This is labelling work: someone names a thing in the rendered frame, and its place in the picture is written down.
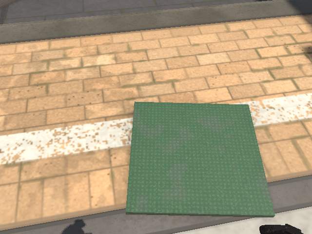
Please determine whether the right robot hand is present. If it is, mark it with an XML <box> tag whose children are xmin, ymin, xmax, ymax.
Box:
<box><xmin>259</xmin><ymin>223</ymin><xmax>303</xmax><ymax>234</ymax></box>

